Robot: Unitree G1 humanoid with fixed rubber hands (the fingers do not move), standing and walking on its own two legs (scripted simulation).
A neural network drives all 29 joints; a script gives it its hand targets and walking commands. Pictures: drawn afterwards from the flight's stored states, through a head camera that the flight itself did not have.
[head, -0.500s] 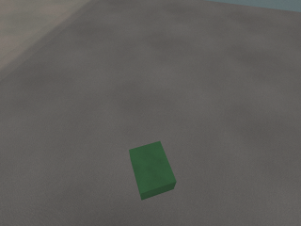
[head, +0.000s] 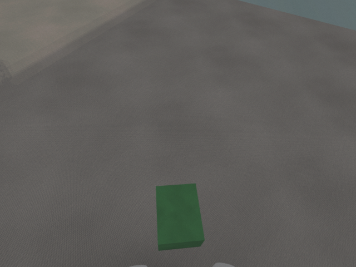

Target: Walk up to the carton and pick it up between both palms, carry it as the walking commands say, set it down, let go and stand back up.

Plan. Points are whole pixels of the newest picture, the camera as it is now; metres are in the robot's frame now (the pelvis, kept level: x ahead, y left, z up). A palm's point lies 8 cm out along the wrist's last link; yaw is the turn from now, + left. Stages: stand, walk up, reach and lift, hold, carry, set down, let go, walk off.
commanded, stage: walk up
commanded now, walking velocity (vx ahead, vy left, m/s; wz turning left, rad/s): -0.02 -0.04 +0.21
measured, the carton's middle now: (177, 215) +0.43 -0.01 -0.70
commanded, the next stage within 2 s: stand in 1.60 s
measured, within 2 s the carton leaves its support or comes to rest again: neither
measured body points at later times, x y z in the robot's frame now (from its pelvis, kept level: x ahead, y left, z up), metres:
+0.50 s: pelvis -0.01 -0.05 +0.01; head +0.01 -0.09 +0.45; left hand -0.02 +0.24 -0.10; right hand +0.07 -0.31 -0.16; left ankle -0.09 +0.13 -0.65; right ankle +0.03 -0.18 -0.74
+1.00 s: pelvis -0.02 +0.01 +0.00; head -0.01 +0.03 +0.45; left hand -0.05 +0.25 -0.16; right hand +0.06 -0.20 -0.14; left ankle -0.06 +0.12 -0.74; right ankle -0.01 -0.12 -0.74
